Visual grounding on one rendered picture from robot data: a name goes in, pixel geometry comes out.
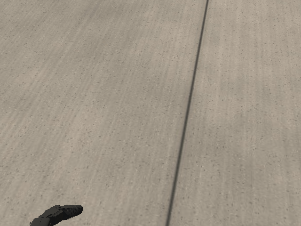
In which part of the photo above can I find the robot left hand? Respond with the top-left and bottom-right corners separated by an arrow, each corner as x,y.
29,204 -> 83,226

